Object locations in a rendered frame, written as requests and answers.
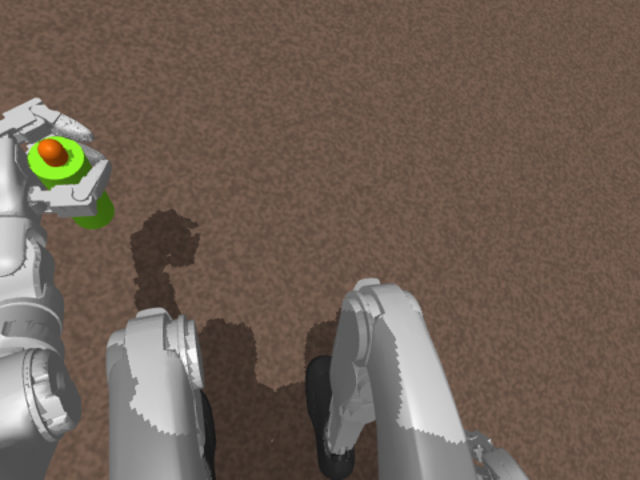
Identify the left robot foot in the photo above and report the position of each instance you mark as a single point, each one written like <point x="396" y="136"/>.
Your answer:
<point x="210" y="438"/>

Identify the left robot hand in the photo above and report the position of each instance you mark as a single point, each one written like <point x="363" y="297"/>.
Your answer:
<point x="21" y="191"/>

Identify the right robot hand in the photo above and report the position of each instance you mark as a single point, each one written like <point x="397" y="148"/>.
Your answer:
<point x="498" y="463"/>

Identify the left robot arm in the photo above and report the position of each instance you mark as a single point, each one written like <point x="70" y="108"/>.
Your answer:
<point x="38" y="400"/>

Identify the right robot foot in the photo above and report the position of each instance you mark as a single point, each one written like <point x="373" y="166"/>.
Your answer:
<point x="318" y="396"/>

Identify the bottle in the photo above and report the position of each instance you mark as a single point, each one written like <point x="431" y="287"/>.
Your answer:
<point x="60" y="161"/>

